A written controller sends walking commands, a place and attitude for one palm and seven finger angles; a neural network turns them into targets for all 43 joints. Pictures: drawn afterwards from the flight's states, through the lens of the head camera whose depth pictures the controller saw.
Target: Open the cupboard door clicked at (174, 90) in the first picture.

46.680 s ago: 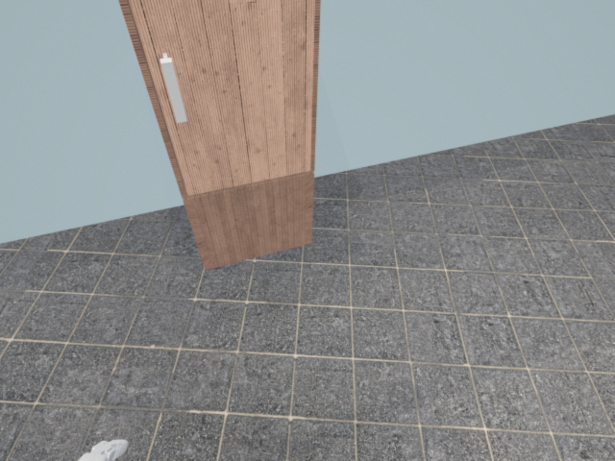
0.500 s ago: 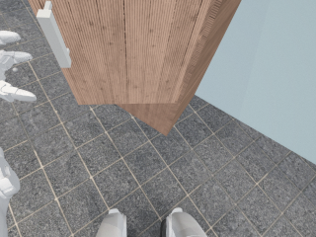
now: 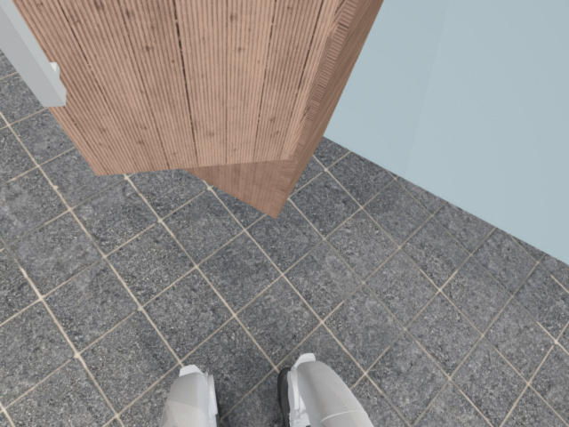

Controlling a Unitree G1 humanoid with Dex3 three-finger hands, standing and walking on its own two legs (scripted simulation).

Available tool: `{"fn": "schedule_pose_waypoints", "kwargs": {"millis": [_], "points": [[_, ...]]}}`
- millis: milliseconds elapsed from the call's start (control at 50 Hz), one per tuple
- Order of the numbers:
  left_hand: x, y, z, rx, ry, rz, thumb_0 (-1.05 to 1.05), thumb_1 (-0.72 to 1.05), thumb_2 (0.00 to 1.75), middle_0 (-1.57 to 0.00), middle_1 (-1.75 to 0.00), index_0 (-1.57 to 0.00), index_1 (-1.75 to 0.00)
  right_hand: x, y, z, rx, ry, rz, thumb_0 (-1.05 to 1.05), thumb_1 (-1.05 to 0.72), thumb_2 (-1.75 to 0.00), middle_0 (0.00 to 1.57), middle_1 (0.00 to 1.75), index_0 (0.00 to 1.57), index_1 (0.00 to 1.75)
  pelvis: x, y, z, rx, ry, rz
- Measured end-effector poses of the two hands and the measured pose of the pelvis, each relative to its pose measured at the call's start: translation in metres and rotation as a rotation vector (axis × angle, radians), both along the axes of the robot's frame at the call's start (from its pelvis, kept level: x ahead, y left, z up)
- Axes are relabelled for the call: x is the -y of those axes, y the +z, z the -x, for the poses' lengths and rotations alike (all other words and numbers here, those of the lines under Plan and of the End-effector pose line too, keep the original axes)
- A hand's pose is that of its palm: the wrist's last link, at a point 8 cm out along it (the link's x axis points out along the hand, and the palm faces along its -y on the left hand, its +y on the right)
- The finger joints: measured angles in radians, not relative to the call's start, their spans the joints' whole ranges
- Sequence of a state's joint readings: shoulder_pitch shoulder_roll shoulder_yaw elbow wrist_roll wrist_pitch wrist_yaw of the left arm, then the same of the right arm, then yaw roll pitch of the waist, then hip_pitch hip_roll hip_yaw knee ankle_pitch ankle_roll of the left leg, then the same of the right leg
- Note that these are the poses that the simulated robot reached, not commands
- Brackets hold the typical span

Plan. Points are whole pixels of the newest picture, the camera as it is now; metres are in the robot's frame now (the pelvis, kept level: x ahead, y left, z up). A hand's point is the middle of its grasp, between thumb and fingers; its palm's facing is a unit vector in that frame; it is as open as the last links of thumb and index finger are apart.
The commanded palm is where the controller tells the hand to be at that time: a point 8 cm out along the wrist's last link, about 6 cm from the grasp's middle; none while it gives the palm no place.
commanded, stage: move the hooked fingers beside the handle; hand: left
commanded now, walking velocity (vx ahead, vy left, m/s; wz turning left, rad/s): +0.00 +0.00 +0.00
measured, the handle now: (25, 38) +0.58 +0.25 +0.10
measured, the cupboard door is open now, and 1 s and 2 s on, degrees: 38 38 38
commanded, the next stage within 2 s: slide the fingers in behind the handle in 0.66 s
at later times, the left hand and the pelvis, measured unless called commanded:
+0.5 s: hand out of the picture +0.51 +0.32 +0.10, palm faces +0.06 -1.00 +0.00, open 14.0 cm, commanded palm +0.50 +0.35 +0.09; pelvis +0.00 +0.01 +0.00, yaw +1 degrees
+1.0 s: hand out of the picture +0.51 +0.30 +0.10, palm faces +0.05 -1.00 -0.01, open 14.0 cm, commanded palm +0.49 +0.33 +0.09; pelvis +0.00 +0.00 +0.00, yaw +1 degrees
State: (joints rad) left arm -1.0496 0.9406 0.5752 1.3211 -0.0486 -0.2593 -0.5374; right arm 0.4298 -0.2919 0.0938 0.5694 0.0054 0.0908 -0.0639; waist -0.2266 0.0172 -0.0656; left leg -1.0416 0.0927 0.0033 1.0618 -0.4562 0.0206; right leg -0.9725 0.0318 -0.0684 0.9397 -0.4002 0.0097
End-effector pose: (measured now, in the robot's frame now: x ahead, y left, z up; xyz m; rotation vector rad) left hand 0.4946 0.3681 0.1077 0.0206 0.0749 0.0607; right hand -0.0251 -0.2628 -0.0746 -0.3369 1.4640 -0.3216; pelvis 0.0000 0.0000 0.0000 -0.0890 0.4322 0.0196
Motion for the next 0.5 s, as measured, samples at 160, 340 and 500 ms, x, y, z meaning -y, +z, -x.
{"fn": "schedule_pose_waypoints", "kwargs": {"millis": [160, 340, 500], "points": [[-0.01, -0.007, 0.01, 0.023, 0.01, 0.027, -0.01, -0.49, 0.3, -0.3, -1.2, -0.3, -1.2, -0.006, 0.004, -0.009, -0.006, 0.007, -0.013, 0.0, -0.9, -0.89, 0.2, 0.3, 0.21, 0.3, -0.004, 0.003, -0.007, 0.007, 0.001, 0.006], [-0.013, -0.006, 0.016, 0.021, -0.003, 0.02, -0.01, -0.5, 0.3, -0.3, -1.2, -0.3, -1.2, -0.004, 0.006, -0.03, 0.033, 0.047, 0.002, 0.0, -0.9, -0.89, 0.2, 0.3, 0.21, 0.3, -0.008, 0.005, -0.008, 0.024, 0.019, 0.014], [-0.006, -0.011, 0.009, 0.023, -0.004, 0.019, -0.01, -0.5, 0.3, -0.3, -1.2, -0.3, -1.2, -0.005, 0.003, -0.037, 0.059, 0.068, 0.013, 0.0, -0.9, -0.89, 0.2, 0.3, 0.21, 0.3, -0.009, 0.002, -0.004, 0.018, 0.024, 0.014]]}}
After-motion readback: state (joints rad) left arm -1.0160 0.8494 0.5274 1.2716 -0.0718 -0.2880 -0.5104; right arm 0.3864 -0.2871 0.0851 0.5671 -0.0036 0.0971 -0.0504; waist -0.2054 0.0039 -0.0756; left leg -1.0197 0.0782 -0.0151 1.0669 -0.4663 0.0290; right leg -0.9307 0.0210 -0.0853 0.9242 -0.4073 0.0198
